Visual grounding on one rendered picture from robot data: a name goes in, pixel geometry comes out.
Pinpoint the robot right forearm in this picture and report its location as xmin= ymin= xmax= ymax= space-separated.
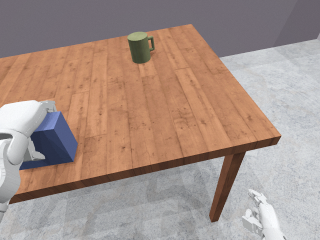
xmin=261 ymin=228 xmax=288 ymax=240

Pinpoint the robot left forearm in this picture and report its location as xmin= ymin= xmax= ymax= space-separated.
xmin=0 ymin=129 xmax=29 ymax=223

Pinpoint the left robot hand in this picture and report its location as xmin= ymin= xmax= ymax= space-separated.
xmin=0 ymin=100 xmax=57 ymax=162

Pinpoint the table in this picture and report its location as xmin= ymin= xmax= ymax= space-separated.
xmin=0 ymin=24 xmax=282 ymax=223

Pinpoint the right robot hand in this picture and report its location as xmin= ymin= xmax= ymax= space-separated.
xmin=242 ymin=189 xmax=281 ymax=237

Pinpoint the sponge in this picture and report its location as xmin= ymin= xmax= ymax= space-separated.
xmin=19 ymin=111 xmax=78 ymax=171

